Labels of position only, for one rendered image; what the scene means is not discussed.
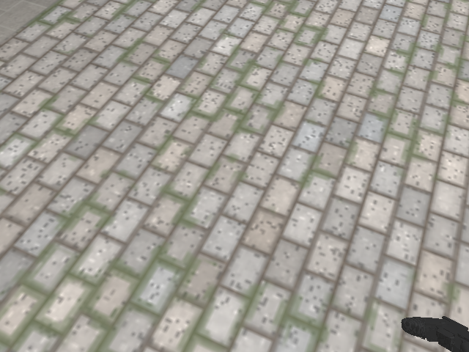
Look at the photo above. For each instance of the right robot hand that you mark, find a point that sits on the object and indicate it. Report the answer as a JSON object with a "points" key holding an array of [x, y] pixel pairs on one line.
{"points": [[447, 332]]}

